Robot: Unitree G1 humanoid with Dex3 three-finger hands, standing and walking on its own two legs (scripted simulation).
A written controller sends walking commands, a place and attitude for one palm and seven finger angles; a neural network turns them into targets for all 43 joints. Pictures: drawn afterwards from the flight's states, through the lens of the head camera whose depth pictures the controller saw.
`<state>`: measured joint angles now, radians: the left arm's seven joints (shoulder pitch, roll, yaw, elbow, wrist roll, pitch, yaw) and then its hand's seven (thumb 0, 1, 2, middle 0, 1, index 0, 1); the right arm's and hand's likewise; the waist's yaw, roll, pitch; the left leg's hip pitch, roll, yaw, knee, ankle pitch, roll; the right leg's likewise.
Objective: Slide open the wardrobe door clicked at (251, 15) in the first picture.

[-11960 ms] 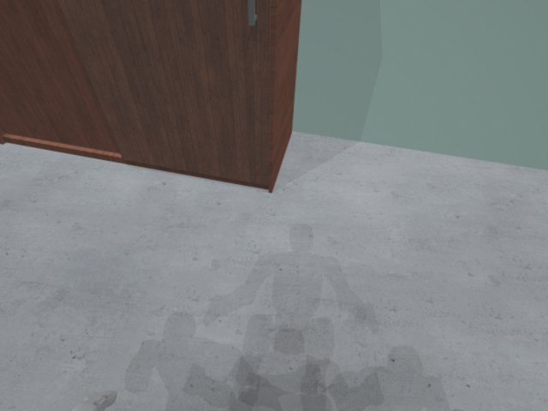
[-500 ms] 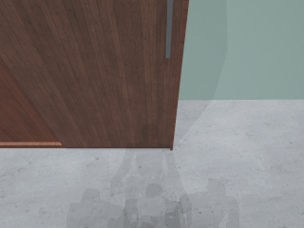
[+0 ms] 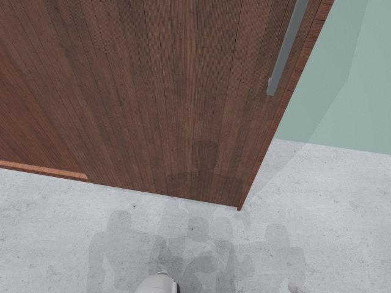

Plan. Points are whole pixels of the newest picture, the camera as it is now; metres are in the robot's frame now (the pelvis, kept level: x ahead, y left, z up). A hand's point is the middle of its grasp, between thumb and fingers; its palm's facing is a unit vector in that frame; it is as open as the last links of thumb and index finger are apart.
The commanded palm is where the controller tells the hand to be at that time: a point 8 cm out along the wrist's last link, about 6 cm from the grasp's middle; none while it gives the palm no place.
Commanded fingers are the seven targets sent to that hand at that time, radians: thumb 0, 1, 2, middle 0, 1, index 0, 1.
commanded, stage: take the last steps up to it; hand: right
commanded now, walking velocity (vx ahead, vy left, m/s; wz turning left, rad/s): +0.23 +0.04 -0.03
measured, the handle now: (284, 47) +0.60 -0.13 +0.20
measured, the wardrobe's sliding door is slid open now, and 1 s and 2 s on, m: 0.00 0.00 0.00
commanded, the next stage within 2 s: come to a stop and stand still in 0.24 s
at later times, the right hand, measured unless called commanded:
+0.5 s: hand out of the picture +0.10 -0.17 -0.16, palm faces +0.12 +0.99 -0.12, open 7.3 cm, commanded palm none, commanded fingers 0.00 -0.90 -0.90 0.20 0.30 0.20 0.30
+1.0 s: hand out of the picture +0.12 -0.13 -0.13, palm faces +0.04 +0.97 -0.24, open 7.4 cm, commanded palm none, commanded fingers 0.00 -0.90 -0.90 0.20 0.30 0.20 0.30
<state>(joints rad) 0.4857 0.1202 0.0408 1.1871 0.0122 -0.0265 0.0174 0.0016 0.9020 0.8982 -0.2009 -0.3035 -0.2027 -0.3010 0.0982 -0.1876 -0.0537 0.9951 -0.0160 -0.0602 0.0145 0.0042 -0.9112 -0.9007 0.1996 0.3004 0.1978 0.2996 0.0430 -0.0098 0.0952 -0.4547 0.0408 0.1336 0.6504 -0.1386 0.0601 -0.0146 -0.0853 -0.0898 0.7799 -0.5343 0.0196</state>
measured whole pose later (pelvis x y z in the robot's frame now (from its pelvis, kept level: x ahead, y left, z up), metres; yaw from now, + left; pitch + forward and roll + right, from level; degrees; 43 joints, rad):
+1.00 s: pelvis +0.09 +0.06 +0.03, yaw +2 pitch -2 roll -2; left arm 0.25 0.21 0.07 1.09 0.02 0.06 -0.01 0.00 0.91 0.90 -0.20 -0.30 -0.20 -0.30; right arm 0.28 -0.14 -0.03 1.05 -0.02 0.01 -0.03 0.00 -0.91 -0.90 0.20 0.30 0.20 0.30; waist -0.01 -0.02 -0.01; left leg -0.22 0.05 0.04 0.48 -0.23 0.01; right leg -0.38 -0.03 -0.05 0.82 -0.37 0.02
